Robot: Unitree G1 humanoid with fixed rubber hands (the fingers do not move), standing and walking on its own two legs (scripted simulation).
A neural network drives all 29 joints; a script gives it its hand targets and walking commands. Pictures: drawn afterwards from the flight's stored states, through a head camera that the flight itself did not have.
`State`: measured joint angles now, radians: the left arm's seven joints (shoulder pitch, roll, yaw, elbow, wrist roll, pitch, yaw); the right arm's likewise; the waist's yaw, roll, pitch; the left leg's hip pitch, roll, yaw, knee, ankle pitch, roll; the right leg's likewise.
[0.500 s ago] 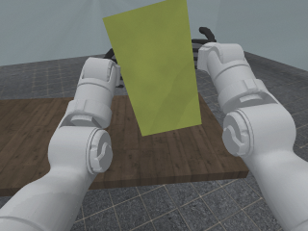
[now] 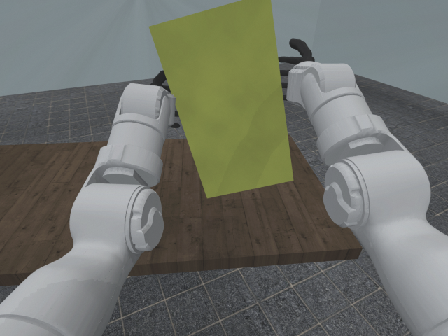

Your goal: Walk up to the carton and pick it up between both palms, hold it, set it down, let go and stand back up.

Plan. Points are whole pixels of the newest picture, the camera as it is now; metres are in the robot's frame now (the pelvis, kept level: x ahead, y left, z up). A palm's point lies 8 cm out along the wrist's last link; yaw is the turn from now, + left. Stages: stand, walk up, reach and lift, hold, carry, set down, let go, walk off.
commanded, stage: set down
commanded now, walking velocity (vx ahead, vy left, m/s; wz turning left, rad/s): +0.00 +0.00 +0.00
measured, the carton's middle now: (229, 97) +0.44 -0.01 +0.30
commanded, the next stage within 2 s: none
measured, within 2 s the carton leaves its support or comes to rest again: neither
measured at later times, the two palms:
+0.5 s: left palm (165, 110) +0.42 +0.11 +0.28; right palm (295, 84) +0.42 -0.13 +0.33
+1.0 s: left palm (166, 116) +0.43 +0.11 +0.27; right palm (292, 89) +0.42 -0.12 +0.32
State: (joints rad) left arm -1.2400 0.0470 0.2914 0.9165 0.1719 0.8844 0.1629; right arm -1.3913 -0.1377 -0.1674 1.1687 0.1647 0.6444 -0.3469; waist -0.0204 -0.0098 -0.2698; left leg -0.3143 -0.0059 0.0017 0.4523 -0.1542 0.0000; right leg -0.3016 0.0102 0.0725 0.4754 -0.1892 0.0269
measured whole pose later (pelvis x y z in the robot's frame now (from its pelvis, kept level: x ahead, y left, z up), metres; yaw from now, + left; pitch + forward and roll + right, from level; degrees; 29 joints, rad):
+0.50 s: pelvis +0.01 +0.00 +0.00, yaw +0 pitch +2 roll +0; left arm -1.23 0.05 0.29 0.93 0.17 0.76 0.17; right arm -1.41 -0.12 -0.17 1.20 0.16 0.49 -0.38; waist -0.03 -0.01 -0.20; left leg -0.31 -0.01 0.00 0.43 -0.15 0.00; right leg -0.30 0.01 0.07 0.45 -0.19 0.03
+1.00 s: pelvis +0.02 +0.00 +0.00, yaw +0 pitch +3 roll +0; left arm -1.17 0.05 0.29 0.86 0.17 0.76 0.14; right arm -1.32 -0.08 -0.16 1.05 0.16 0.50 -0.42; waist -0.05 -0.01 -0.20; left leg -0.31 0.00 0.00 0.42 -0.16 0.00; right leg -0.30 0.01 0.07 0.43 -0.19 0.03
